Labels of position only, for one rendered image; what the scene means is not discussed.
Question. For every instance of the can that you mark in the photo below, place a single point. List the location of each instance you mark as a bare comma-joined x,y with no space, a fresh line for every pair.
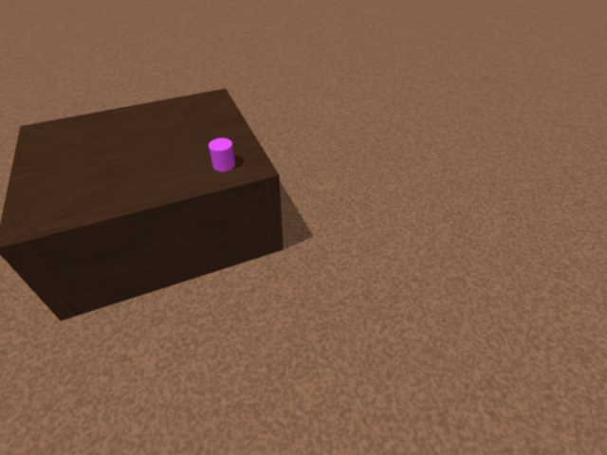
222,154

